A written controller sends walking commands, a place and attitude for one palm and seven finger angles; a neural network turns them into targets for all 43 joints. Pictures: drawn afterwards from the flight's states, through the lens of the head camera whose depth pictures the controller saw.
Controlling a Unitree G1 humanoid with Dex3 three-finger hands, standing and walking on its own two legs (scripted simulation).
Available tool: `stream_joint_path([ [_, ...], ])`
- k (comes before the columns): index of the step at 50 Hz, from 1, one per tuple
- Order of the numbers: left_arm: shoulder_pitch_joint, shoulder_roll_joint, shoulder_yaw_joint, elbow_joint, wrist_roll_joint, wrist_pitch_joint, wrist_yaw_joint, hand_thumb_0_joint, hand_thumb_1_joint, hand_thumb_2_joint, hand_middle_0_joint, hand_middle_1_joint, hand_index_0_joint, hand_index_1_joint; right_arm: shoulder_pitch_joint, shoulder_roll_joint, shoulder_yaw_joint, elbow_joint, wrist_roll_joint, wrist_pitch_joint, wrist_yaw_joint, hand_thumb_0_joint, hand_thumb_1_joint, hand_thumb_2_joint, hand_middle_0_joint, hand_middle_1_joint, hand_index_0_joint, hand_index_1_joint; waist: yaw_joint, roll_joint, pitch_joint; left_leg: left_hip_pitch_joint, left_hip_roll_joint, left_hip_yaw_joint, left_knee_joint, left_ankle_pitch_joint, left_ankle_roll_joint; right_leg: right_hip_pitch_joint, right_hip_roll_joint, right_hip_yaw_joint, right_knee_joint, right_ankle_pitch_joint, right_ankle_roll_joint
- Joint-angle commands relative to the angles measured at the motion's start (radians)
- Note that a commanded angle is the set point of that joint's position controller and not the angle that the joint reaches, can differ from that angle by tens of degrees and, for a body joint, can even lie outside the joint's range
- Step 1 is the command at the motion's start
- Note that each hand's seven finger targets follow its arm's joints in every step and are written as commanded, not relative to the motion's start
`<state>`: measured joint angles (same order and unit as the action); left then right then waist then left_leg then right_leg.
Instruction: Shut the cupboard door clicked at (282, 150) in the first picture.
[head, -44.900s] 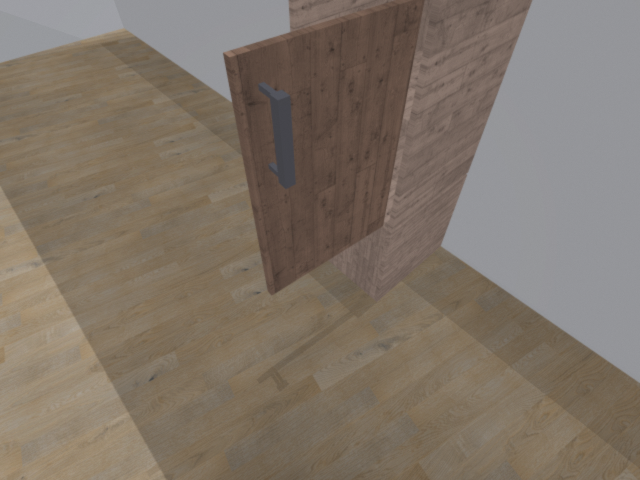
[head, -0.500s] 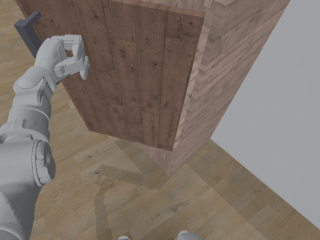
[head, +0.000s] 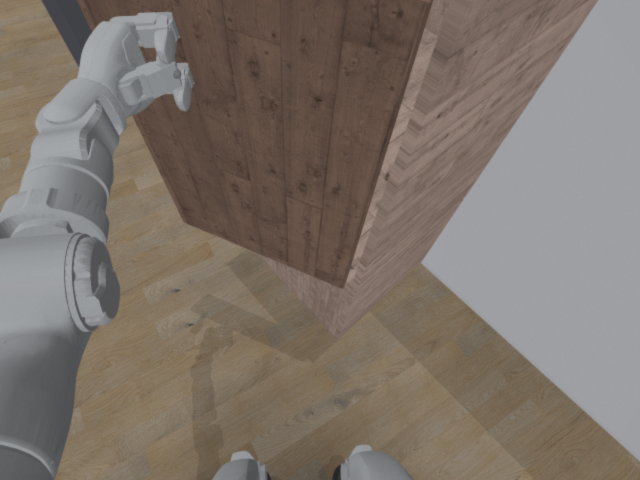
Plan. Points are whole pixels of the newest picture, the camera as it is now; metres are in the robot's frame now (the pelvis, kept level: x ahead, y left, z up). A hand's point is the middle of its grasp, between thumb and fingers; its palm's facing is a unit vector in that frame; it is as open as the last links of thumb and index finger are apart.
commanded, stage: pull the fist back off the door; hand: left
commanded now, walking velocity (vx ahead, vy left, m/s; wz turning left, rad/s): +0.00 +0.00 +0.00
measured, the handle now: (99, 45) +0.60 +0.20 +0.15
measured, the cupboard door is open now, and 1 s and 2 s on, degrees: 24 22 22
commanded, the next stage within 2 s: draw the hand back to the body in 0.82 s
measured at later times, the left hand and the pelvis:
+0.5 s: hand (190, 96) +0.51 +0.09 +0.16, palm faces +0.04 -1.00 +0.00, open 3.1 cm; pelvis +0.01 -0.01 +0.02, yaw -3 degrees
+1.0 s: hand (185, 134) +0.44 +0.10 +0.17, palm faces +0.03 -1.00 +0.00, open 3.1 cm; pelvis -0.01 -0.01 +0.02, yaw -1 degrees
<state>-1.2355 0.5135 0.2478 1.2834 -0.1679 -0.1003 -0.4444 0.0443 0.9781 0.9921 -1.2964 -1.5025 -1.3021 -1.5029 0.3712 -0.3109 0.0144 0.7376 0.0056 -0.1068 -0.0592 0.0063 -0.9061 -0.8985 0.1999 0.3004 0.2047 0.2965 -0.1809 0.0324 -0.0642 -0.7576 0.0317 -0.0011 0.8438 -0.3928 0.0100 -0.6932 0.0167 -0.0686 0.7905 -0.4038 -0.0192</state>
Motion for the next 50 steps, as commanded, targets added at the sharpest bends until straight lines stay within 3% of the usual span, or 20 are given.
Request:
stream_joint_path([
  [1,-0.524,0.056,0.143,-0.236,-0.009,-0.058,0.384,0.0,0.9,0.9,-1.3,-1.5,-1.3,-1.5,0.221,-0.113,-0.055,-0.066,-0.011,-0.026,0.051,0.0,-0.9,-0.9,0.2,0.3,0.2,0.3,-0.041,0.022,-0.507,0.392,-0.021,-0.041,-0.053,0.476,0.021,0.122,0.025,0.032,-0.102,0.478,0.023],
  [3,-0.507,0.014,0.096,-0.346,0.095,-0.127,0.532,0.0,0.9,0.9,-1.3,-1.5,-1.3,-1.5,0.225,-0.103,-0.062,-0.071,-0.041,-0.017,0.093,0.0,-0.9,-0.9,0.2,0.3,0.2,0.3,-0.03,0.098,-0.538,0.44,-0.02,-0.034,-0.033,0.516,0.017,0.077,0.025,0.024,-0.083,0.462,0.023],
  [4,-0.483,0.02,0.073,-0.342,0.147,-0.156,0.566,0.0,0.9,0.9,-1.3,-1.5,-1.3,-1.5,0.232,-0.105,-0.066,-0.064,-0.046,-0.009,0.11,0.0,-0.9,-0.9,0.2,0.3,0.2,0.3,-0.03,0.102,-0.541,0.462,-0.017,-0.038,-0.032,0.521,0.016,0.066,0.028,0.022,-0.076,0.445,0.018],
  [5,-0.461,-0.013,0.037,-0.317,0.174,-0.173,0.569,0.0,0.9,0.9,-1.3,-1.5,-1.3,-1.5,0.244,-0.108,-0.071,-0.064,-0.047,0.002,0.117,0.0,-0.9,-0.9,0.2,0.3,0.2,0.3,-0.043,0.072,-0.531,0.473,-0.017,-0.044,-0.035,0.538,0.018,0.068,0.029,0.02,-0.076,0.454,0.015],
  [6,-0.451,0.008,0.045,-0.313,0.188,-0.185,0.558,0.0,0.9,0.9,-1.3,-1.5,-1.3,-1.5,0.243,-0.115,-0.074,-0.067,-0.045,0.012,0.124,0.0,-0.9,-0.9,0.2,0.3,0.2,0.3,-0.032,0.069,-0.54,0.482,-0.017,-0.041,-0.051,0.518,0.015,0.087,0.034,0.026,-0.084,0.453,0.013],
  [10,-0.412,0.018,0.056,-0.358,0.131,-0.194,0.478,0.0,0.9,0.9,-1.3,-1.5,-1.3,-1.5,0.211,-0.119,-0.078,-0.097,-0.016,0.039,0.109,0.0,-0.9,-0.9,0.2,0.3,0.2,0.3,0.0,0.087,-0.573,0.509,-0.023,-0.021,-0.084,0.505,0.018,0.199,0.033,0.043,-0.109,0.514,0.003],
  [13,-0.325,0.025,0.1,-0.38,0.092,-0.193,0.466,0.0,0.9,0.9,-1.3,-1.5,-1.3,-1.5,0.187,-0.11,-0.074,-0.108,-0.008,0.043,0.097,0.0,-0.9,-0.9,0.2,0.3,0.2,0.3,0.022,-0.001,-0.523,0.468,-0.027,-0.001,-0.112,0.483,0.024,0.271,0.038,0.044,-0.135,0.552,0.01],
  [14,-0.282,0.061,0.141,-0.374,0.085,-0.195,0.471,0.0,0.9,0.9,-1.3,-1.5,-1.3,-1.5,0.184,-0.109,-0.073,-0.113,-0.007,0.043,0.094,0.0,-0.9,-0.9,0.2,0.3,0.2,0.3,0.037,-0.051,-0.49,0.423,-0.03,0.01,-0.123,0.453,0.029,0.312,0.038,0.049,-0.143,0.566,0.013],
  [15,-0.238,0.08,0.152,-0.375,0.087,-0.199,0.472,0.0,0.9,0.9,-1.3,-1.5,-1.3,-1.5,0.181,-0.11,-0.071,-0.12,-0.005,0.047,0.088,0.0,-0.9,-0.9,0.2,0.3,0.2,0.3,0.046,-0.037,-0.463,0.41,-0.03,0.017,-0.136,0.437,0.029,0.327,0.033,0.048,-0.146,0.559,0.012],
  [18,-0.161,0.018,0.1,-0.429,0.111,-0.219,0.478,0.0,0.9,0.9,-1.3,-1.5,-1.3,-1.5,0.153,-0.094,-0.071,-0.135,-0.002,0.047,0.093,0.0,-0.9,-0.9,0.2,0.3,0.2,0.3,0.059,-0.023,-0.419,0.422,-0.031,0.027,-0.153,0.429,0.029,0.318,0.034,0.045,-0.151,0.547,0.01],
  [23,-0.068,-0.085,0.033,-0.503,0.068,-0.187,0.461,0.0,0.9,0.9,-1.3,-1.5,-1.3,-1.5,0.108,-0.09,-0.078,-0.151,0.017,0.049,0.09,0.0,-0.9,-0.9,0.2,0.3,0.2,0.3,0.065,-0.051,-0.374,0.455,-0.034,0.041,-0.179,0.413,0.03,0.342,0.031,0.046,-0.185,0.551,0.013],
  [24,-0.029,-0.07,0.051,-0.509,0.062,-0.177,0.459,0.0,0.9,0.9,-1.3,-1.5,-1.3,-1.5,0.098,-0.092,-0.08,-0.154,0.021,0.049,0.087,0.0,-0.9,-0.9,0.2,0.3,0.2,0.3,0.077,-0.057,-0.371,0.453,-0.034,0.046,-0.182,0.399,0.031,0.351,0.03,0.049,-0.191,0.546,0.012],
  [25,-0.034,-0.063,0.048,-0.549,0.055,-0.177,0.459,0.0,0.9,0.9,-1.3,-1.5,-1.3,-1.5,0.09,-0.093,-0.078,-0.157,0.023,0.051,0.081,0.0,-0.9,-0.9,0.2,0.3,0.2,0.3,0.077,-0.03,-0.372,0.463,-0.037,0.046,-0.187,0.404,0.031,0.366,0.026,0.049,-0.192,0.548,0.01],
  [28,-0.028,-0.15,-0.032,-0.653,0.048,-0.179,0.46,0.0,0.9,0.9,-1.3,-1.5,-1.3,-1.5,0.045,-0.077,-0.077,-0.166,0.03,0.041,0.078,0.0,-0.9,-0.9,0.2,0.3,0.2,0.3,0.074,-0.011,-0.368,0.514,-0.034,0.045,-0.195,0.4,0.031,0.347,0.026,0.046,-0.204,0.527,0.011],
  [30,-0.014,-0.119,-0.011,-0.656,0.039,-0.175,0.469,0.0,0.9,0.9,-1.3,-1.5,-1.3,-1.5,0.042,-0.085,-0.077,-0.156,0.031,0.041,0.068,0.0,-0.9,-0.9,0.2,0.3,0.2,0.3,0.069,-0.073,-0.338,0.505,-0.034,0.038,-0.202,0.376,0.035,0.355,0.025,0.045,-0.214,0.508,0.014],
  [33,0.01,-0.154,-0.046,-0.716,0.041,-0.171,0.472,0.0,0.9,0.9,-1.3,-1.5,-1.3,-1.5,-0.007,-0.074,-0.072,-0.165,0.037,0.033,0.065,0.0,-0.9,-0.9,0.2,0.3,0.2,0.3,0.082,-0.015,-0.356,0.532,-0.037,0.042,-0.209,0.36,0.03,0.356,0.019,0.049,-0.214,0.493,0.011],
  [37,0.056,-0.169,-0.058,-0.744,0.036,-0.157,0.48,0.0,0.9,0.9,-1.3,-1.5,-1.3,-1.5,-0.044,-0.071,-0.066,-0.174,0.041,0.029,0.061,0.0,-0.9,-0.9,0.2,0.3,0.2,0.3,0.09,-0.028,-0.337,0.539,-0.037,0.034,-0.221,0.343,0.029,0.359,0.015,0.045,-0.219,0.467,0.01],
  [41,-0.007,-0.156,-0.063,-0.704,0.038,-0.141,0.487,0.0,0.9,0.9,-1.3,-1.5,-1.3,-1.5,-0.063,-0.071,-0.056,-0.167,0.045,0.032,0.054,0.0,-0.9,-0.9,0.2,0.3,0.2,0.3,0.07,-0.053,-0.278,0.515,-0.038,0.029,-0.227,0.291,0.029,0.332,0.008,0.051,-0.233,0.419,0.014],
  [47,-0.022,-0.208,-0.093,-0.658,0.029,-0.15,0.486,0.0,0.9,0.9,-1.3,-1.5,-1.3,-1.5,-0.073,-0.066,-0.051,-0.166,0.045,0.022,0.057,0.0,-0.9,-0.9,0.2,0.3,0.2,0.3,0.076,-0.035,-0.304,0.531,-0.037,0.018,-0.223,0.297,0.022,0.317,0.008,0.045,-0.221,0.403,0.006],
  [50,0.159,-0.154,-0.026,-0.64,0.029,-0.14,0.481,0.0,0.9,0.9,-1.3,-1.5,-1.3,-1.5,-0.072,-0.076,-0.053,-0.188,0.044,0.025,0.059,0.0,-0.9,-0.9,0.2,0.3,0.2,0.3,0.123,-0.08,-0.326,0.508,-0.036,0.021,-0.234,0.316,0.023,0.372,0.008,0.041,-0.216,0.419,0.004],
])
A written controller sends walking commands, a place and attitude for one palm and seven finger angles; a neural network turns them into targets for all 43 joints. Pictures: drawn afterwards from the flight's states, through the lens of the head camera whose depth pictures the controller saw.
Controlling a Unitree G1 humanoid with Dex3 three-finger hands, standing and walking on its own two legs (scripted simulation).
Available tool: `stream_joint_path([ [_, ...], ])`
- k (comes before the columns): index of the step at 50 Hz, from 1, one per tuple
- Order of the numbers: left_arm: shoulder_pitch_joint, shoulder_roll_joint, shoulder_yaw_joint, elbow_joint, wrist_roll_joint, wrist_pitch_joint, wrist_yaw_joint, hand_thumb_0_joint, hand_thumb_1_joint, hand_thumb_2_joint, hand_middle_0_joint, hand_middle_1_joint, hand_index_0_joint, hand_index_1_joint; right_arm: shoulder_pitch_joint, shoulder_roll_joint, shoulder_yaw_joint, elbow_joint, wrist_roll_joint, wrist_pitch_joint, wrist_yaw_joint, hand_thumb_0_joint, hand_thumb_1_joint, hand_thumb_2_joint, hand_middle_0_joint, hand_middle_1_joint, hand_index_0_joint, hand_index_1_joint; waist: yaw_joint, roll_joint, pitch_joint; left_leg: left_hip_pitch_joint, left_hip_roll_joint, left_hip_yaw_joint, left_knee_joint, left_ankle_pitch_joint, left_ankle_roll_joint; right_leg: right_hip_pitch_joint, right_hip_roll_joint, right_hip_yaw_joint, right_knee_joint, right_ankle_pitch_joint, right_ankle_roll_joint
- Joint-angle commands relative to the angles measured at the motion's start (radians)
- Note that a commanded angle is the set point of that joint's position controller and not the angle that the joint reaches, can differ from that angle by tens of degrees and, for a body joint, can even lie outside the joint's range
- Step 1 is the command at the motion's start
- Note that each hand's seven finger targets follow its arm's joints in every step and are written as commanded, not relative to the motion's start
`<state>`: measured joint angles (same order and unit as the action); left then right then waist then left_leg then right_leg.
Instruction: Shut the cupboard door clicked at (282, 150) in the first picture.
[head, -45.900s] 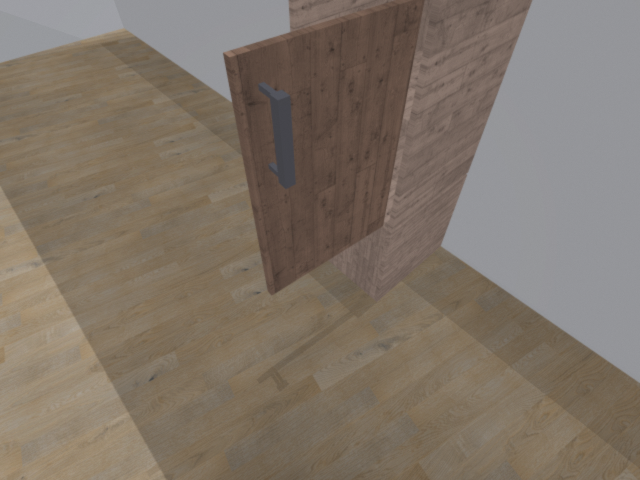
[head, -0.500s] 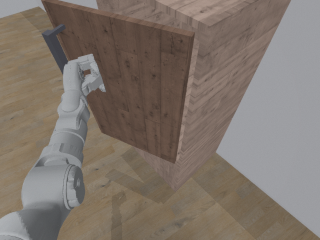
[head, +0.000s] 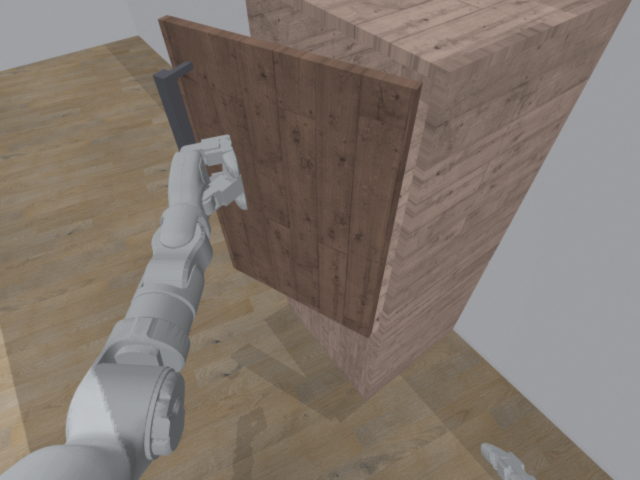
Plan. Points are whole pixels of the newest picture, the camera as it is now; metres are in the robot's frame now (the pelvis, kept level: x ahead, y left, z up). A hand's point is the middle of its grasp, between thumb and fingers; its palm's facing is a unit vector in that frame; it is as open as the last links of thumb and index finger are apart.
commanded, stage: draw the hand back to the body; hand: left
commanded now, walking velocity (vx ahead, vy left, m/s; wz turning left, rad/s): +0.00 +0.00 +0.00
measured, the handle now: (189, 118) +0.61 +0.21 +0.13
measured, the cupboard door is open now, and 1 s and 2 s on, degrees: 22 22 22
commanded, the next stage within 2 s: step back with the hand held close in 1.52 s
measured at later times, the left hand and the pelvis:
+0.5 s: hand (152, 249) +0.33 +0.18 +0.16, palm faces +0.09 -0.99 -0.09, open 3.1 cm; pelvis +0.01 +0.01 +0.01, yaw +0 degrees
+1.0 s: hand (33, 323) +0.24 +0.26 +0.17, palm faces +0.38 -0.85 -0.36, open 5.0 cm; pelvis +0.02 +0.02 +0.02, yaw +0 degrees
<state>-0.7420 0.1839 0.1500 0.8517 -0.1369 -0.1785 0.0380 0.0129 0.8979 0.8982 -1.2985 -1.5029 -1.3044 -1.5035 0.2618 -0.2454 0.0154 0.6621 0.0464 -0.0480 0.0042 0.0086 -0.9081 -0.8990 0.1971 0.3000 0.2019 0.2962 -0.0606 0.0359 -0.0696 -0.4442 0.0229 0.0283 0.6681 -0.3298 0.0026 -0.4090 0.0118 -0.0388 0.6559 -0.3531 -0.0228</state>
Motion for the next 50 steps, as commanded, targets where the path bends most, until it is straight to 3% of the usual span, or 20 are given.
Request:
stream_joint_path([
  [1,-0.316,0.187,0.078,-0.246,-0.003,-0.061,-0.007,0.0,0.9,0.9,-1.3,-1.5,-1.3,-1.5,0.031,-0.14,-0.051,-0.124,0.003,-0.033,-0.002,0.0,-0.9,-0.9,0.2,0.3,0.2,0.3,0.01,-0.099,-0.329,0.188,-0.027,-0.006,-0.066,0.27,0.03,0.114,0.011,0.013,-0.078,0.396,0.009],
  [2,-0.281,0.187,0.08,-0.29,-0.006,-0.057,-0.015,0.0,0.9,0.9,-1.3,-1.5,-1.3,-1.5,0.017,-0.137,-0.053,-0.137,0.006,-0.033,0.0,0.0,-0.9,-0.9,0.2,0.3,0.2,0.3,0.022,-0.074,-0.335,0.192,-0.029,0.005,-0.066,0.274,0.031,0.128,0.01,0.018,-0.082,0.411,0.009],
  [5,-0.161,0.265,0.146,-0.396,-0.016,-0.04,-0.031,0.0,0.9,0.9,-1.3,-1.5,-1.3,-1.5,-0.006,-0.14,-0.054,-0.166,0.008,-0.026,-0.007,0.0,-0.9,-0.9,0.2,0.3,0.2,0.3,0.053,-0.105,-0.328,0.18,-0.026,0.016,-0.087,0.282,0.035,0.197,0.006,0.022,-0.097,0.437,0.013],
  [7,-0.12,0.245,0.123,-0.532,-0.028,-0.033,-0.052,0.0,0.9,0.9,-1.3,-1.5,-1.3,-1.5,-0.034,-0.129,-0.051,-0.186,0.014,-0.029,-0.01,0.0,-0.9,-0.9,0.2,0.3,0.2,0.3,0.061,-0.073,-0.333,0.206,-0.026,0.024,-0.099,0.304,0.036,0.221,0.006,0.023,-0.105,0.468,0.012],
  [8,-0.099,0.235,0.108,-0.601,-0.035,-0.028,-0.063,0.0,0.9,0.9,-1.3,-1.5,-1.3,-1.5,-0.046,-0.125,-0.051,-0.193,0.017,-0.033,-0.012,0.0,-0.9,-0.9,0.2,0.3,0.2,0.3,0.06,-0.04,-0.332,0.226,-0.027,0.028,-0.102,0.315,0.037,0.228,0.005,0.025,-0.111,0.481,0.011],
  [12,0.026,0.209,0.078,-0.744,-0.071,0.026,-0.098,0.0,0.9,0.9,-1.3,-1.5,-1.3,-1.5,-0.083,-0.122,-0.048,-0.199,0.028,-0.047,-0.031,0.0,-0.9,-0.9,0.2,0.3,0.2,0.3,0.051,-0.05,-0.262,0.262,-0.02,0.021,-0.13,0.288,0.04,0.211,0.01,0.016,-0.15,0.431,0.017],
  [18,0.152,0.185,0.045,-0.91,-0.095,0.125,-0.129,0.0,0.9,0.9,-1.273,-1.47,-1.273,-1.47,-0.15,-0.116,-0.034,-0.207,0.037,-0.072,-0.057,0.0,-0.9,-0.9,0.2,0.3,0.2,0.3,0.051,0.013,-0.192,0.316,-0.019,-0.003,-0.163,0.255,0.034,0.181,0.005,0.0,-0.18,0.344,0.01],
  [22,0.281,0.205,0.08,-0.973,-0.113,0.176,-0.141,0.0,0.9,0.9,-1.163,-1.35,-1.163,-1.35,-0.181,-0.117,-0.023,-0.215,0.036,-0.084,-0.064,0.0,-0.9,-0.9,0.2,0.3,0.2,0.3,0.064,-0.041,-0.172,0.319,-0.02,-0.008,-0.172,0.255,0.033,0.196,0.0,-0.009,-0.189,0.345,0.014],
  [23,0.331,0.247,0.036,-1.074,0.0,0.111,-0.063,0.0,0.9,0.9,-1.135,-1.32,-1.135,-1.32,-0.18,-0.091,-0.024,-0.207,0.01,-0.08,-0.071,0.0,-0.9,-0.9,0.2,0.3,0.2,0.3,0.074,-0.031,-0.063,0.318,-0.016,-0.008,-0.207,0.219,0.037,0.158,-0.021,0.028,-0.245,0.302,0.01],
  [24,0.424,0.221,0.042,-1.031,0.012,0.097,-0.025,0.0,0.9,0.9,-1.107,-1.29,-1.107,-1.29,-0.177,-0.093,-0.021,-0.198,0.003,-0.074,-0.07,0.0,-0.9,-0.9,0.2,0.3,0.2,0.3,0.069,-0.052,-0.047,0.318,-0.013,-0.012,-0.219,0.2,0.036,0.162,-0.021,0.022,-0.251,0.276,0.007],
  [27,0.468,0.232,0.043,-1.098,0.042,0.069,0.019,0.0,0.9,0.9,-1.025,-1.2,-1.025,-1.2,-0.187,-0.09,-0.017,-0.198,-0.006,-0.049,-0.07,0.0,-0.9,-0.9,0.2,0.3,0.2,0.3,0.07,-0.049,-0.059,0.35,-0.007,-0.008,-0.245,0.214,0.035,0.204,-0.021,0.021,-0.267,0.279,0.006],
  [30,0.533,0.266,0.079,-1.145,0.055,0.053,0.04,0.0,0.9,0.9,-0.943,-1.11,-0.943,-1.11,-0.194,-0.088,-0.016,-0.196,-0.013,-0.036,-0.072,0.0,-0.9,-0.9,0.2,0.3,0.2,0.3,0.077,-0.024,-0.065,0.373,-0.003,-0.004,-0.257,0.236,0.037,0.234,-0.022,0.025,-0.286,0.296,0.005],
  [32,0.557,0.263,0.082,-1.202,0.061,0.045,0.048,0.0,0.9,0.9,-0.887,-1.05,-0.887,-1.05,-0.2,-0.08,-0.013,-0.202,-0.016,-0.033,-0.072,0.0,-0.9,-0.9,0.2,0.3,0.2,0.3,0.078,0.034,-0.092,0.404,-0.005,0.003,-0.262,0.273,0.034,0.261,-0.025,0.023,-0.286,0.335,0.002],
  [35,0.637,0.282,0.108,-1.253,0.068,0.037,0.059,0.0,0.9,0.9,-0.805,-0.96,-0.805,-0.96,-0.207,-0.083,-0.015,-0.2,-0.021,-0.036,-0.072,0.0,-0.9,-0.9,0.2,0.3,0.2,0.3,0.087,0.035,-0.093,0.418,0.001,-0.006,-0.271,0.31,0.031,0.28,-0.019,0.018,-0.293,0.348,-0.001],
  [36,0.662,0.254,0.086,-1.279,0.064,0.037,0.06,0.0,0.9,0.9,-0.777,-0.93,-0.777,-0.93,-0.209,-0.076,-0.014,-0.206,-0.024,-0.037,-0.071,0.0,-0.9,-0.9,0.2,0.3,0.2,0.3,0.085,0.065,-0.087,0.418,-0.001,-0.005,-0.271,0.327,0.03,0.292,-0.025,0.016,-0.288,0.365,-0.003],
  [40,0.812,0.289,0.148,-1.277,0.066,0.042,0.066,0.0,0.9,0.9,-0.668,-0.81,-0.668,-0.81,-0.21,-0.086,-0.021,-0.2,-0.026,-0.034,-0.069,0.0,-0.9,-0.9,0.2,0.3,0.2,0.3,0.1,-0.028,-0.069,0.405,0.004,-0.006,-0.268,0.364,0.033,0.301,-0.021,0.011,-0.292,0.399,0.003],
  [42,0.83,0.281,0.147,-1.33,0.068,0.036,0.065,0.0,0.9,0.9,-0.613,-0.75,-0.613,-0.75,-0.211,-0.08,-0.02,-0.204,-0.026,-0.033,-0.067,0.0,-0.9,-0.9,0.2,0.3,0.2,0.3,0.098,0.023,-0.074,0.415,0.003,-0.009,-0.27,0.38,0.027,0.299,-0.025,0.005,-0.286,0.394,0.002],
  [45,0.944,0.333,0.224,-1.334,0.068,0.034,0.072,0.0,0.9,0.9,-0.53,-0.66,-0.53,-0.66,-0.211,-0.086,-0.028,-0.199,-0.029,-0.036,-0.069,0.0,-0.9,-0.9,0.2,0.3,0.2,0.3,0.116,-0.019,-0.062,0.393,0.005,-0.011,-0.267,0.4,0.031,0.313,-0.025,0.003,-0.285,0.409,0.004],
  [46,0.958,0.302,0.202,-1.366,0.064,0.03,0.068,0.0,0.9,0.9,-0.502,-0.63,-0.502,-0.63,-0.213,-0.076,-0.029,-0.205,-0.026,-0.035,-0.068,0.0,-0.9,-0.9,0.2,0.3,0.2,0.3,0.11,0.019,-0.065,0.396,0.005,-0.011,-0.266,0.406,0.029,0.319,-0.03,0.004,-0.28,0.409,0.002],
  [50,1.058,0.358,0.283,-1.394,0.064,0.017,0.075,0.0,0.9,0.9,-0.393,-0.51,-0.393,-0.51,-0.214,-0.081,-0.037,-0.198,-0.024,-0.044,-0.07,0.0,-0.9,-0.9,0.2,0.3,0.2,0.3,0.123,0.007,-0.039,0.381,0.008,-0.01,-0.266,0.386,0.029,0.302,-0.027,0.001,-0.291,0.38,0.006],
])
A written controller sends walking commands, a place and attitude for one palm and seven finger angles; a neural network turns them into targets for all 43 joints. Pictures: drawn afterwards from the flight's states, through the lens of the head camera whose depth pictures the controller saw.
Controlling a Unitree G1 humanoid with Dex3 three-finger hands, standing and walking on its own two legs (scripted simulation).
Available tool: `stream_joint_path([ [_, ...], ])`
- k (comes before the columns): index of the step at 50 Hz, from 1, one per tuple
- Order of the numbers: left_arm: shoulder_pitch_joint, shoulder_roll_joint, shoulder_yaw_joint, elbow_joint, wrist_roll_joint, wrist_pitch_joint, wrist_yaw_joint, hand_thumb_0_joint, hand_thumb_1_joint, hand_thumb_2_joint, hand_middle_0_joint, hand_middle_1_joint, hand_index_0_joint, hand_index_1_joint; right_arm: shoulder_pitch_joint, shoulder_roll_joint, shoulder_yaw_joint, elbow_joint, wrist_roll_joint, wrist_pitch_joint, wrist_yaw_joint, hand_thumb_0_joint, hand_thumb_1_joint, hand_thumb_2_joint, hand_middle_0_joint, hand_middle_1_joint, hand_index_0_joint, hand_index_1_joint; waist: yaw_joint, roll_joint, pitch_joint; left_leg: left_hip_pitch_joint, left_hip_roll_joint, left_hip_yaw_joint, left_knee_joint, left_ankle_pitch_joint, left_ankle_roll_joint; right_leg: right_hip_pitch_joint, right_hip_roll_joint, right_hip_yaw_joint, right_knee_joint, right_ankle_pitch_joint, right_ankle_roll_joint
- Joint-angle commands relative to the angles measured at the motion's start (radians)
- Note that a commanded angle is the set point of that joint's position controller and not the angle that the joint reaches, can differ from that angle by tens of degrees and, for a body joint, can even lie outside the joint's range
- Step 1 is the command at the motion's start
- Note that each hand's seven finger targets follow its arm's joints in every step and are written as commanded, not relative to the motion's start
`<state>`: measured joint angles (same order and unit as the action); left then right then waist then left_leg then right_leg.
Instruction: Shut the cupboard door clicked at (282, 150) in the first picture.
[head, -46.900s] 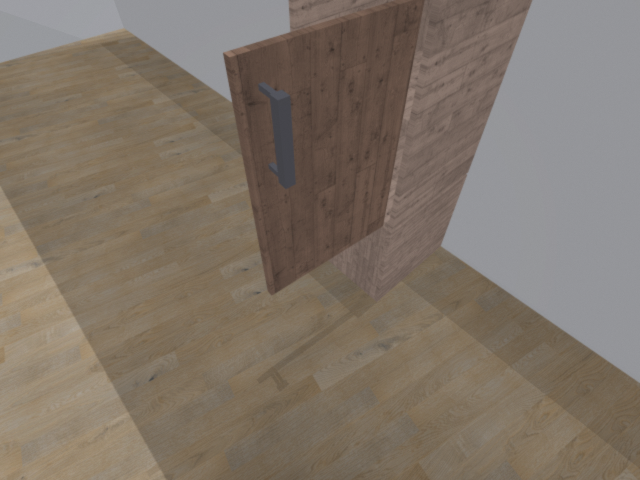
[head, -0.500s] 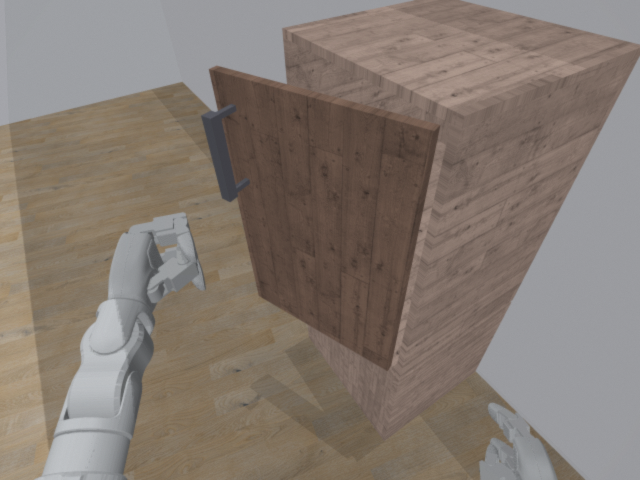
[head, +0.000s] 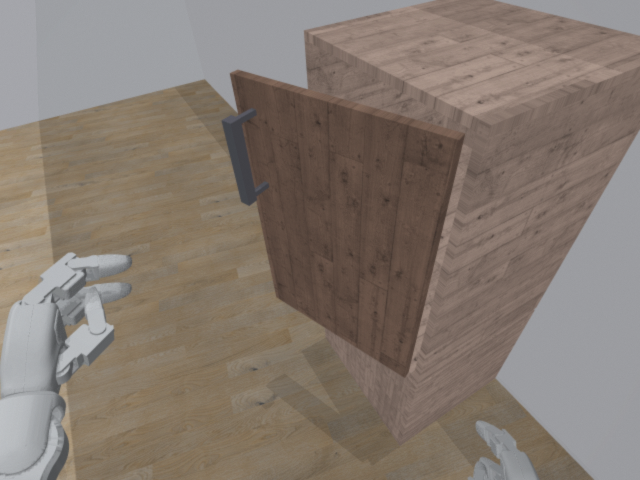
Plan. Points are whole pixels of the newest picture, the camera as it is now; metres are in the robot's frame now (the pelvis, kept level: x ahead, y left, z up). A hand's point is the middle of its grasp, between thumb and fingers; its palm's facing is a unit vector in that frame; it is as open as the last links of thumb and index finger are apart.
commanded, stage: draw the hand back to the body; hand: left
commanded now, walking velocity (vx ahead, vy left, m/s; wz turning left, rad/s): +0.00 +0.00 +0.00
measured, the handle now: (249, 158) +0.59 +0.19 +0.11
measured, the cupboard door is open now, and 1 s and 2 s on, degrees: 22 22 22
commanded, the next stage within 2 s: step back with the hand held close in 0.52 s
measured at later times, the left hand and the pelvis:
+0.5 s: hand (62, 359) +0.18 +0.27 +0.15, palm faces +0.47 -0.80 -0.39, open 7.4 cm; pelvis +0.00 +0.00 +0.00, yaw +0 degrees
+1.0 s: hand (60, 358) +0.18 +0.28 +0.14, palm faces +0.33 -0.80 -0.50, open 7.4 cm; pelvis -0.03 +0.02 -0.01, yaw -2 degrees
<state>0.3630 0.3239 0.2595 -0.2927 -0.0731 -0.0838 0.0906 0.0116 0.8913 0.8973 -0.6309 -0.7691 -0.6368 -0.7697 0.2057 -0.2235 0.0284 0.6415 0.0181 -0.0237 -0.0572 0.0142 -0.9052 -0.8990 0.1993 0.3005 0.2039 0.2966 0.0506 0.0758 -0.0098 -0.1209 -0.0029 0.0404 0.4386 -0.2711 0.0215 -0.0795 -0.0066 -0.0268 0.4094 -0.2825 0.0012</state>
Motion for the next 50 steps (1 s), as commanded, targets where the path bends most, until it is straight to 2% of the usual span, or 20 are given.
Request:
stream_joint_path([
  [1,-0.041,0.197,0.159,-0.276,-0.002,-0.082,0.022,0.0,0.9,0.9,-0.365,-0.48,-0.365,-0.48,-0.153,-0.097,-0.049,-0.182,0.004,-0.071,-0.009,0.0,-0.9,-0.9,0.2,0.3,0.2,0.3,0.006,0.0,-0.098,0.053,0.032,-0.025,-0.036,0.332,0.008,-0.022,-0.014,-0.014,-0.036,0.309,-0.02],
  [7,0.077,0.238,0.243,-0.287,-0.007,-0.099,0.029,0.0,0.9,0.9,-0.2,-0.3,-0.2,-0.3,-0.147,-0.101,-0.06,-0.177,0.009,-0.085,-0.015,0.0,-0.9,-0.9,0.2,0.3,0.2,0.3,0.015,-0.027,-0.061,0.033,0.035,-0.022,-0.036,0.271,0.01,-0.055,-0.01,-0.013,-0.051,0.258,-0.017],
  [8,0.068,0.204,0.21,-0.269,-0.008,-0.098,0.028,0.0,0.9,0.9,-0.2,-0.3,-0.2,-0.3,-0.146,-0.1,-0.059,-0.172,0.007,-0.088,-0.016,0.0,-0.9,-0.9,0.2,0.3,0.2,0.3,0.005,-0.018,-0.039,0.031,0.033,-0.018,-0.038,0.244,0.011,-0.072,-0.012,-0.012,-0.057,0.236,-0.015],
  [10,0.024,0.205,0.196,-0.271,0.001,-0.099,0.031,0.0,0.9,0.9,-0.2,-0.3,-0.2,-0.3,-0.145,-0.111,-0.062,-0.164,0.006,-0.096,-0.021,0.0,-0.9,-0.9,0.2,0.3,0.2,0.3,-0.001,-0.033,-0.023,0.037,0.032,-0.018,-0.034,0.23,0.018,-0.093,-0.011,-0.009,-0.067,0.226,-0.014],
  [11,0.006,0.186,0.174,-0.273,0.001,-0.097,0.033,0.0,0.9,0.9,-0.2,-0.3,-0.2,-0.3,-0.141,-0.11,-0.063,-0.164,0.005,-0.097,-0.023,0.0,-0.9,-0.9,0.2,0.3,0.2,0.3,-0.008,0.0,-0.026,0.041,0.032,-0.02,-0.036,0.216,0.016,-0.094,-0.015,-0.006,-0.065,0.207,-0.016],
  [15,-0.008,0.224,0.202,-0.277,0.007,-0.096,0.043,0.0,0.9,0.9,-0.2,-0.3,-0.2,-0.3,-0.141,-0.116,-0.064,-0.159,0.002,-0.108,-0.031,0.0,-0.9,-0.9,0.2,0.3,0.2,0.3,0.004,-0.035,-0.057,0.055,0.028,-0.025,-0.039,0.217,0.021,-0.08,-0.012,-0.007,-0.065,0.206,-0.015],
  [16,-0.01,0.202,0.182,-0.289,0.004,-0.097,0.043,0.0,0.9,0.9,-0.2,-0.3,-0.2,-0.3,-0.143,-0.107,-0.061,-0.163,0.001,-0.109,-0.03,0.0,-0.9,-0.9,0.2,0.3,0.2,0.3,0.002,-0.016,-0.059,0.051,0.026,-0.026,-0.041,0.22,0.018,-0.069,-0.017,-0.007,-0.057,0.21,-0.018],
  [20,0.006,0.239,0.224,-0.28,0.005,-0.096,0.043,0.0,0.9,0.9,-0.2,-0.3,-0.2,-0.3,-0.148,-0.107,-0.057,-0.158,-0.001,-0.111,-0.029,0.0,-0.9,-0.9,0.2,0.3,0.2,0.3,0.015,-0.014,-0.051,0.044,0.026,-0.027,-0.049,0.217,0.014,-0.059,-0.013,-0.006,-0.067,0.204,-0.019],
  [23,0.007,0.214,0.208,-0.288,0.002,-0.096,0.039,0.0,0.9,0.9,-0.2,-0.3,-0.2,-0.3,-0.151,-0.098,-0.053,-0.165,-0.001,-0.111,-0.026,0.0,-0.9,-0.9,0.2,0.3,0.2,0.3,0.012,0.017,-0.03,0.039,0.029,-0.028,-0.051,0.222,0.008,-0.067,-0.012,-0.01,-0.062,0.204,-0.022],
  [30,0.049,0.207,0.213,-0.247,-0.001,-0.087,0.029,0.0,0.9,0.9,-0.2,-0.3,-0.2,-0.3,-0.144,-0.105,-0.056,-0.167,-0.001,-0.1,-0.021,0.0,-0.9,-0.9,0.2,0.3,0.2,0.3,0.014,-0.04,-0.031,0.04,0.034,-0.023,-0.044,0.253,0.013,-0.064,-0.013,-0.008,-0.068,0.242,-0.018],
  [31,0.042,0.199,0.203,-0.258,-0.003,-0.087,0.029,0.0,0.9,0.9,-0.2,-0.3,-0.2,-0.3,-0.143,-0.103,-0.057,-0.171,-0.002,-0.099,-0.02,0.0,-0.9,-0.9,0.2,0.3,0.2,0.3,0.011,-0.021,-0.041,0.038,0.034,-0.022,-0.044,0.246,0.012,-0.057,-0.017,-0.005,-0.064,0.24,-0.018],
  [32,0.028,0.212,0.211,-0.267,-0.001,-0.088,0.031,0.0,0.9,0.9,-0.2,-0.3,-0.2,-0.3,-0.146,-0.105,-0.055,-0.171,-0.002,-0.099,-0.019,0.0,-0.9,-0.9,0.2,0.3,0.2,0.3,0.012,-0.021,-0.037,0.034,0.033,-0.026,-0.046,0.241,0.011,-0.062,-0.015,-0.008,-0.064,0.232,-0.019],
  [33,-0.127,0.353,0.345,-0.362,0.007,-0.128,0.039,0.0,0.9,0.9,-0.2,-0.3,-0.2,-0.3,-0.126,-0.115,-0.058,-0.193,0.006,-0.077,-0.019,0.0,-0.9,-0.9,0.2,0.3,0.2,0.3,-0.009,-0.026,0.012,-0.033,0.057,-0.031,0.011,0.151,0.034,-0.115,-0.067,0.114,-0.109,0.313,-0.023],
  [34,-0.02,0.281,0.289,-0.263,0.008,-0.132,0.032,0.0,0.9,0.9,-0.2,-0.3,-0.2,-0.3,-0.117,-0.097,-0.056,-0.163,-0.001,-0.065,-0.022,0.0,-0.9,-0.9,0.2,0.3,0.2,0.3,-0.025,-0.076,-0.011,-0.021,0.052,-0.035,0.043,0.146,0.032,-0.121,-0.103,0.122,-0.099,0.376,-0.031],
  [37,0.064,0.219,0.223,-0.246,0.017,-0.131,0.023,0.0,0.9,0.9,-0.2,-0.3,-0.2,-0.3,-0.112,-0.112,-0.069,-0.186,0.001,-0.036,-0.021,0.0,-0.9,-0.9,0.2,0.3,0.2,0.3,-0.03,-0.069,-0.089,-0.001,0.068,-0.026,0.07,0.252,0.023,-0.104,-0.124,0.11,-0.031,0.501,-0.027],
  [41,0.102,0.248,0.242,-0.322,0.014,-0.131,0.037,0.0,0.9,0.9,-0.2,-0.3,-0.2,-0.3,-0.123,-0.117,-0.072,-0.223,0.006,-0.007,-0.029,0.0,-0.9,-0.9,0.2,0.3,0.2,0.3,-0.027,-0.004,-0.164,0.009,0.109,-0.051,0.035,0.425,0.025,-0.081,-0.089,0.069,0.06,0.487,-0.009],
  [42,0.122,0.265,0.263,-0.321,0.012,-0.129,0.042,0.0,0.9,0.9,-0.2,-0.3,-0.2,-0.3,-0.124,-0.116,-0.073,-0.231,0.006,-0.001,-0.033,0.0,-0.9,-0.9,0.2,0.3,0.2,0.3,-0.024,-0.028,-0.17,0.004,0.117,-0.055,0.031,0.452,0.027,-0.081,-0.077,0.061,0.074,0.481,-0.003],
  [45,0.147,0.323,0.323,-0.365,0.01,-0.13,0.054,0.0,0.9,0.9,-0.2,-0.3,-0.2,-0.3,-0.132,-0.124,-0.077,-0.249,0.004,0.014,-0.041,0.0,-0.9,-0.9,0.2,0.3,0.2,0.3,-0.02,-0.008,-0.178,-0.046,0.127,-0.071,0.019,0.463,0.028,-0.063,-0.064,0.068,0.1,0.465,-0.002],
  [46,0.166,0.292,0.302,-0.367,0.005,-0.132,0.053,0.0,0.9,0.9,-0.2,-0.3,-0.2,-0.3,-0.124,-0.112,-0.071,-0.255,0.006,0.019,-0.04,0.0,-0.9,-0.9,0.2,0.3,0.2,0.3,-0.027,-0.017,-0.182,-0.073,0.13,-0.08,0.015,0.458,0.028,-0.048,-0.064,0.062,0.11,0.449,-0.003],
  [50,0.216,0.314,0.341,-0.366,0.001,-0.137,0.058,0.0,0.9,0.9,-0.2,-0.3,-0.2,-0.3,-0.119,-0.125,-0.082,-0.26,0.003,0.022,-0.041,0.0,-0.9,-0.9,0.2,0.3,0.2,0.3,-0.026,0.008,-0.163,-0.152,0.137,-0.092,-0.005,0.361,0.034,-0.051,-0.047,0.077,0.118,0.387,0.0],
])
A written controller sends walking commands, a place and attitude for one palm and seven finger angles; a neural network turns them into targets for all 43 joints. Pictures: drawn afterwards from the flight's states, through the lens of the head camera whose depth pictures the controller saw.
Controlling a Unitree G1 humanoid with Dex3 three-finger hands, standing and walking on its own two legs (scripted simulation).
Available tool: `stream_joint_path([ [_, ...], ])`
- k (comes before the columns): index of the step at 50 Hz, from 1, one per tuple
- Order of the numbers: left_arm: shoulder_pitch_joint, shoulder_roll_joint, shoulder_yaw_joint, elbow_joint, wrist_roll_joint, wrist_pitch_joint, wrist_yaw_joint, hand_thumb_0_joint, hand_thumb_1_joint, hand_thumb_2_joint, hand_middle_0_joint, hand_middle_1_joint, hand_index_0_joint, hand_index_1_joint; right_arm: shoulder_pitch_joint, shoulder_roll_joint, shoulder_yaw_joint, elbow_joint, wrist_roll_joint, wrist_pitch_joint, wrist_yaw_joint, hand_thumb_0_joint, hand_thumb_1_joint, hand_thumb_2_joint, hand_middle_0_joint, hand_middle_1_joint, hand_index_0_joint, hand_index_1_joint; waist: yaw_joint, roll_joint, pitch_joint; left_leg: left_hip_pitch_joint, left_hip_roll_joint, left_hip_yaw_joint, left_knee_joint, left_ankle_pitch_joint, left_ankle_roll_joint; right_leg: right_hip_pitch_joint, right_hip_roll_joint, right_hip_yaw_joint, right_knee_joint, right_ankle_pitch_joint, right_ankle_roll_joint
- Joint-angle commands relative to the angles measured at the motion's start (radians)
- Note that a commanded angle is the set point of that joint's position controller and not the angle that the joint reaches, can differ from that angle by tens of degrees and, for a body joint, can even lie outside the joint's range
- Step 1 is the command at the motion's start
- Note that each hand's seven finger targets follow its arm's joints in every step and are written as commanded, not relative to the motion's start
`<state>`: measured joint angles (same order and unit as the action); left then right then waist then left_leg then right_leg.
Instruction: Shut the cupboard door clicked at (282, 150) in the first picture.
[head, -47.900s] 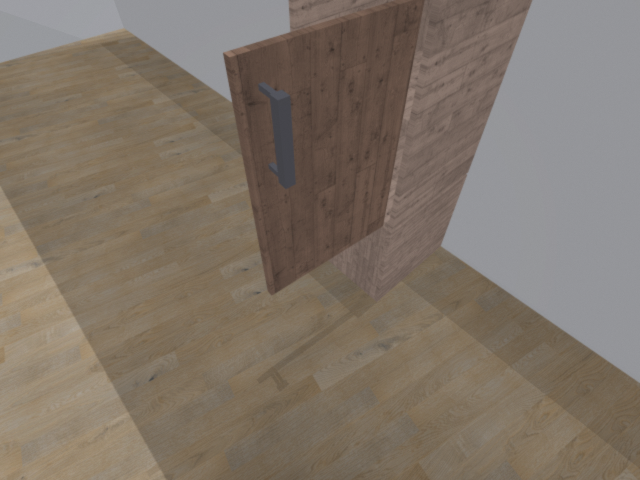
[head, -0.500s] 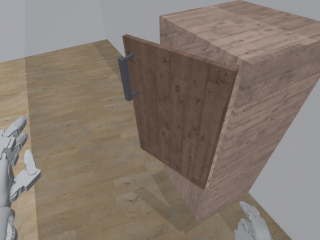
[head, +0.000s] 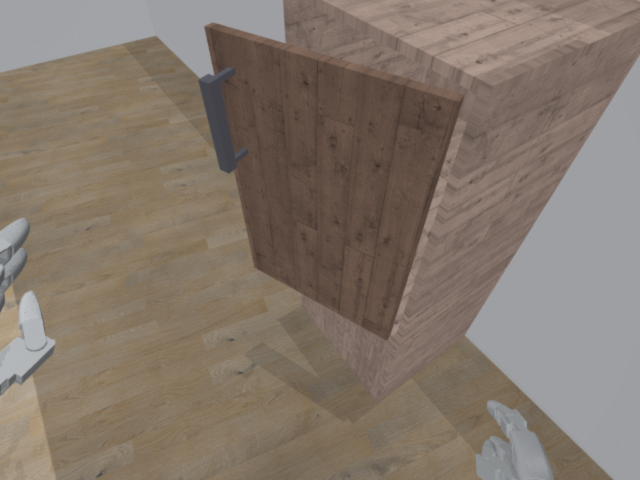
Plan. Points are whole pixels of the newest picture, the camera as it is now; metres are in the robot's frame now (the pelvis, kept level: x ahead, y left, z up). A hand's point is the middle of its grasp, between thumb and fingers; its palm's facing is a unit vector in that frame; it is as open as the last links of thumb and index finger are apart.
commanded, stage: step back with the hand held close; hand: left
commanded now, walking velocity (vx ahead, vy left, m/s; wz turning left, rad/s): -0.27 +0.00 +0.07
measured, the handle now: (228, 122) +0.61 +0.20 +0.12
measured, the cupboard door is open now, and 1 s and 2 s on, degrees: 22 22 22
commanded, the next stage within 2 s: stop stepping back and stand still in 1.14 s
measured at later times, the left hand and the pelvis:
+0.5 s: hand out of the picture +0.12 +0.28 +0.17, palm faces +0.50 -0.74 -0.45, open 7.4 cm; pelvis -0.07 +0.00 -0.01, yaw +4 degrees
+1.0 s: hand out of the picture +0.08 +0.28 +0.16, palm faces +0.48 -0.75 -0.46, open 7.4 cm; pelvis -0.11 -0.01 -0.01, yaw +1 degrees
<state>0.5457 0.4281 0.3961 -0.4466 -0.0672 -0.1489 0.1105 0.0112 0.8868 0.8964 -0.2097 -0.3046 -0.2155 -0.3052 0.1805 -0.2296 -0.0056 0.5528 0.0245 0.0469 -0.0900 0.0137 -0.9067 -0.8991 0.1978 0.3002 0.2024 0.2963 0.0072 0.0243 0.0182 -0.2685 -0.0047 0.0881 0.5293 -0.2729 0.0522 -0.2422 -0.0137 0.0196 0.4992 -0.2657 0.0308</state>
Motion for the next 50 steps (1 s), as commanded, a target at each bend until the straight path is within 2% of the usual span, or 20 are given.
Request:
stream_joint_path([
  [1,0.033,0.179,0.178,-0.211,-0.007,-0.074,0.036,0.0,0.9,0.9,-0.2,-0.3,-0.2,-0.3,-0.085,-0.112,-0.042,-0.173,-0.001,-0.047,-0.006,0.0,-0.9,-0.9,0.2,0.3,0.2,0.3,0.01,0.057,-0.182,-0.033,0.14,-0.144,-0.099,0.337,0.002,0.116,-0.043,0.029,0.032,0.355,-0.031],
  [7,-0.015,0.163,0.163,-0.209,0.001,-0.089,0.041,0.0,0.9,0.9,-0.2,-0.3,-0.2,-0.3,-0.077,-0.129,-0.042,-0.172,-0.002,-0.074,-0.01,0.0,-0.9,-0.9,0.2,0.3,0.2,0.3,0.005,0.092,-0.115,-0.237,0.159,-0.183,-0.182,-0.023,0.03,0.15,-0.01,0.03,0.07,0.173,-0.021],
  [9,-0.038,0.153,0.158,-0.192,0.009,-0.096,0.044,0.0,0.9,0.9,-0.2,-0.3,-0.2,-0.3,-0.071,-0.13,-0.043,-0.17,0.001,-0.085,-0.01,0.0,-0.9,-0.9,0.2,0.3,0.2,0.3,0.001,0.085,-0.084,-0.338,0.155,-0.191,-0.198,-0.242,0.041,0.171,-0.009,0.045,0.073,0.104,-0.022],
  [12,-0.091,0.155,0.15,-0.22,0.022,-0.115,0.046,0.0,0.9,0.9,-0.2,-0.3,-0.2,-0.3,-0.06,-0.132,-0.045,-0.164,-0.002,-0.102,-0.011,0.0,-0.9,-0.9,0.2,0.3,0.2,0.3,-0.006,0.03,-0.064,-0.355,0.12,-0.193,-0.158,-0.346,0.038,0.112,-0.025,0.089,0.013,-0.009,-0.033],
  [15,-0.108,0.186,0.167,-0.255,0.027,-0.133,0.054,0.0,0.9,0.9,-0.2,-0.3,-0.2,-0.3,-0.049,-0.139,-0.048,-0.145,-0.013,-0.121,-0.008,0.0,-0.9,-0.9,0.2,0.3,0.2,0.3,-0.01,0.005,-0.068,-0.268,0.093,-0.195,-0.106,-0.311,0.023,-0.002,-0.05,0.129,-0.07,-0.122,-0.054],
  [17,-0.123,0.166,0.146,-0.281,0.028,-0.149,0.059,0.0,0.9,0.9,-0.2,-0.3,-0.2,-0.3,-0.05,-0.131,-0.041,-0.139,-0.016,-0.136,-0.009,0.0,-0.9,-0.9,0.2,0.3,0.2,0.3,-0.013,0.044,-0.079,-0.24,0.104,-0.212,-0.139,-0.293,0.024,-0.012,-0.035,0.098,-0.056,-0.116,-0.047],
  [22,-0.094,0.161,0.175,-0.24,0.041,-0.172,0.056,0.0,0.9,0.9,-0.2,-0.3,-0.2,-0.3,-0.058,-0.141,-0.046,-0.137,-0.015,-0.164,-0.011,0.0,-0.9,-0.9,0.2,0.3,0.2,0.3,0.0,0.164,-0.086,-0.451,0.194,-0.303,-0.276,-0.412,0.065,0.216,0.06,0.026,0.159,0.059,-0.015],
  [25,-0.054,0.186,0.214,-0.207,0.038,-0.179,0.044,0.0,0.9,0.9,-0.2,-0.3,-0.2,-0.3,-0.054,-0.143,-0.054,-0.132,-0.018,-0.163,-0.004,0.0,-0.9,-0.9,0.2,0.3,0.2,0.3,0.001,0.115,-0.086,-0.483,0.176,-0.279,-0.215,-0.348,0.065,0.235,0.054,0.078,0.159,0.158,-0.021],
  [26,-0.061,0.158,0.184,-0.218,0.031,-0.181,0.038,0.0,0.9,0.9,-0.2,-0.3,-0.2,-0.3,-0.049,-0.132,-0.049,-0.128,-0.017,-0.161,0.0,0.0,-0.9,-0.9,0.2,0.3,0.2,0.3,-0.001,0.067,-0.098,-0.46,0.156,-0.259,-0.179,-0.293,0.055,0.217,0.038,0.099,0.142,0.185,-0.029],
  [30,-0.093,0.185,0.179,-0.247,0.031,-0.185,0.038,0.0,0.9,0.9,-0.2,-0.3,-0.2,-0.3,-0.033,-0.129,-0.06,-0.11,-0.023,-0.153,0.012,0.0,-0.9,-0.9,0.2,0.3,0.2,0.3,-0.014,-0.051,-0.098,-0.279,0.067,-0.176,0.007,-0.262,0.001,-0.039,-0.083,0.269,-0.074,-0.029,-0.084],
  [33,-0.091,0.193,0.161,-0.258,0.028,-0.19,0.054,0.0,0.9,0.9,-0.2,-0.3,-0.2,-0.3,-0.041,-0.105,-0.052,-0.103,-0.025,-0.143,0.015,0.0,-0.9,-0.9,0.2,0.3,0.2,0.3,-0.023,-0.079,-0.108,-0.12,0.043,-0.155,0.039,-0.13,-0.02,-0.178,-0.107,0.241,-0.147,-0.073,-0.093],
  [35,-0.083,0.224,0.195,-0.273,0.032,-0.201,0.061,0.0,0.9,0.9,-0.2,-0.3,-0.2,-0.3,-0.048,-0.12,-0.058,-0.103,-0.026,-0.143,0.007,0.0,-0.9,-0.9,0.2,0.3,0.2,0.3,-0.025,-0.009,-0.113,-0.13,0.07,-0.192,-0.042,-0.147,-0.004,-0.149,-0.052,0.174,-0.115,-0.072,-0.069],
  [36,-0.069,0.2,0.188,-0.276,0.033,-0.207,0.059,0.0,0.9,0.9,-0.2,-0.3,-0.2,-0.3,-0.051,-0.119,-0.055,-0.112,-0.022,-0.145,0.004,0.0,-0.9,-0.9,0.2,0.3,0.2,0.3,-0.024,0.033,-0.125,-0.186,0.105,-0.23,-0.119,-0.196,0.012,-0.073,-0.004,0.12,-0.055,-0.066,-0.048],
  [39,-0.07,0.189,0.228,-0.249,0.046,-0.22,0.047,0.0,0.9,0.9,-0.2,-0.3,-0.2,-0.3,-0.08,-0.149,-0.064,-0.123,-0.023,-0.167,-0.008,0.0,-0.9,-0.9,0.2,0.3,0.2,0.3,-0.006,0.252,-0.124,-0.571,0.292,-0.401,-0.383,-0.537,0.103,0.288,0.131,0.019,0.308,0.034,0.0],
  [41,-0.064,0.186,0.231,-0.246,0.046,-0.222,0.032,0.0,0.9,0.9,-0.2,-0.3,-0.2,-0.3,-0.084,-0.136,-0.07,-0.116,-0.031,-0.18,-0.002,0.0,-0.9,-0.9,0.2,0.3,0.2,0.3,0.001,0.2,-0.122,-0.554,0.314,-0.409,-0.353,-0.458,0.116,0.273,0.131,0.033,0.362,-0.025,-0.004],
  [44,-0.01,0.16,0.2,-0.238,0.017,-0.22,0.017,0.0,0.9,0.9,-0.2,-0.3,-0.2,-0.3,-0.059,-0.122,-0.066,-0.084,-0.035,-0.197,0.015,0.0,-0.9,-0.9,0.2,0.3,0.2,0.3,0.004,0.161,-0.11,-0.338,0.282,-0.35,-0.279,-0.264,0.089,0.128,0.107,0.024,0.17,-0.123,-0.014],
  [45,-0.015,0.159,0.191,-0.253,0.017,-0.225,0.016,0.0,0.9,0.9,-0.2,-0.3,-0.2,-0.3,-0.055,-0.124,-0.069,-0.07,-0.038,-0.206,0.019,0.0,-0.9,-0.9,0.2,0.3,0.2,0.3,-0.001,0.186,-0.126,-0.234,0.27,-0.332,-0.251,-0.156,0.076,0.087,0.093,0.029,0.084,-0.081,-0.014],
  [47,-0.074,0.165,0.162,-0.296,0.008,-0.242,0.015,0.0,0.9,0.9,-0.2,-0.3,-0.2,-0.3,-0.039,-0.119,-0.061,-0.03,-0.039,-0.222,0.02,0.0,-0.9,-0.9,0.2,0.3,0.2,0.3,0.005,0.146,-0.196,0.043,0.244,-0.285,-0.145,0.267,0.05,-0.015,0.072,0.026,-0.077,0.037,0.003],
  [49,-0.129,0.176,0.142,-0.337,0.012,-0.242,0.017,0.0,0.9,0.9,-0.2,-0.3,-0.2,-0.3,-0.037,-0.105,-0.062,-0.016,-0.031,-0.218,0.018,0.0,-0.9,-0.9,0.2,0.3,0.2,0.3,0.005,0.107,-0.342,0.308,0.203,-0.18,-0.01,0.684,0.02,-0.062,0.039,0.045,-0.134,0.316,0.025],
  [50,-0.133,0.211,0.161,-0.355,0.021,-0.234,0.022,0.0,0.9,0.9,-0.2,-0.3,-0.2,-0.3,-0.027,-0.098,-0.069,-0.012,-0.028,-0.209,0.02,0.0,-0.9,-0.9,0.2,0.3,0.2,0.3,-0.002,0.072,-0.413,0.394,0.181,-0.131,0.022,0.768,0.002,-0.052,0.022,0.048,-0.114,0.485,0.038],
])
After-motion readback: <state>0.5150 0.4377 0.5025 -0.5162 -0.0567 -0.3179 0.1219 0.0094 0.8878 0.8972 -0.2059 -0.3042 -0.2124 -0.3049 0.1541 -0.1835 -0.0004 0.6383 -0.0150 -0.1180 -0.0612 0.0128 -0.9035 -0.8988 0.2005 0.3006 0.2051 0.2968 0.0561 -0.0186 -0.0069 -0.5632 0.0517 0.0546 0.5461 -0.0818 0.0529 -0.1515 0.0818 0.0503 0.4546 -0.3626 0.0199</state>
